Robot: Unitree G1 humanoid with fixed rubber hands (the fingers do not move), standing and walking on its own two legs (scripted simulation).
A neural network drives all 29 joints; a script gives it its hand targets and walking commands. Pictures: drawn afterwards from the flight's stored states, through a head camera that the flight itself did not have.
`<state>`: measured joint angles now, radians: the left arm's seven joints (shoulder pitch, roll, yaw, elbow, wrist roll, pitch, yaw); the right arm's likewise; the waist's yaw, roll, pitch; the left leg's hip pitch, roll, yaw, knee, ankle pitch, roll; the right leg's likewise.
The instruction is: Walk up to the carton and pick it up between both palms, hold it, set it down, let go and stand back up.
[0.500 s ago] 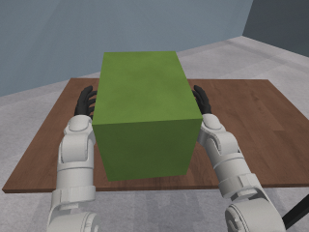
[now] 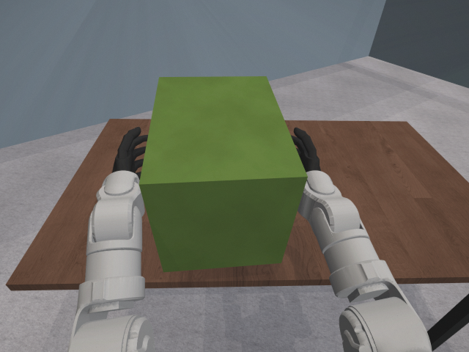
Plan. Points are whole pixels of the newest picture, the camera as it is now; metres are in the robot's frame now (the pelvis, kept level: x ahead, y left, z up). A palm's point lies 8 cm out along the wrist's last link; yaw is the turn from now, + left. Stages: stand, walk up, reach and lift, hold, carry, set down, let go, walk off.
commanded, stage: hold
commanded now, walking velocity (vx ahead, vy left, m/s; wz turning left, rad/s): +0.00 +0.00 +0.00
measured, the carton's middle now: (218, 167) +0.40 +0.01 +0.16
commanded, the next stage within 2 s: set down in 0.40 s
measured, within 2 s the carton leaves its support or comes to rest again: neither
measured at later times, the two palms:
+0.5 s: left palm (129, 174) +0.37 +0.15 +0.18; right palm (307, 173) +0.36 -0.14 +0.17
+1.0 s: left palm (136, 185) +0.39 +0.16 +0.13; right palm (298, 190) +0.37 -0.14 +0.12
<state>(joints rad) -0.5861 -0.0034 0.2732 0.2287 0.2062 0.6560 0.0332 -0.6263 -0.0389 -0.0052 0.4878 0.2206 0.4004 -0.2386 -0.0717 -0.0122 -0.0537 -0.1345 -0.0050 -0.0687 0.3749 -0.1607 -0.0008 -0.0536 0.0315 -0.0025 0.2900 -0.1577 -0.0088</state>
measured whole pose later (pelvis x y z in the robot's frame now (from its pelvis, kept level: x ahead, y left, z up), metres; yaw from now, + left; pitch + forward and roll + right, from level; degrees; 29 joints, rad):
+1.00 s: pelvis +0.02 +0.00 +0.00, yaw +0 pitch -4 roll -1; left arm -0.59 -0.02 0.27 0.47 0.22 0.34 0.02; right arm -0.54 0.03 -0.12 0.68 0.05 0.04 -0.18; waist -0.03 -0.04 -0.01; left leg -0.10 -0.01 -0.06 0.35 -0.17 0.00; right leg -0.02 0.02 -0.01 0.26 -0.17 -0.01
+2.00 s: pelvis +0.03 +0.00 +0.00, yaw -1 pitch +2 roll -1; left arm -0.74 0.00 0.39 0.93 0.28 0.03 0.01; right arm -0.62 0.12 -0.46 0.91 -0.25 -0.16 -0.12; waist 0.00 -0.04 -0.04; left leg -0.19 0.00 -0.02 0.32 -0.17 0.00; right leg -0.12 0.02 -0.01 0.23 -0.15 -0.01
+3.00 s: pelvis +0.04 +0.00 +0.00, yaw -1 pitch +18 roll -1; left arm -0.87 0.07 0.39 1.27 0.26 -0.25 0.05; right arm -0.69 0.13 -0.64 1.02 -0.43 -0.33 -0.12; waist -0.03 -0.01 -0.14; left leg -0.52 0.02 0.02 0.37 -0.16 0.01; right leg -0.45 0.02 -0.06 0.29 -0.16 -0.01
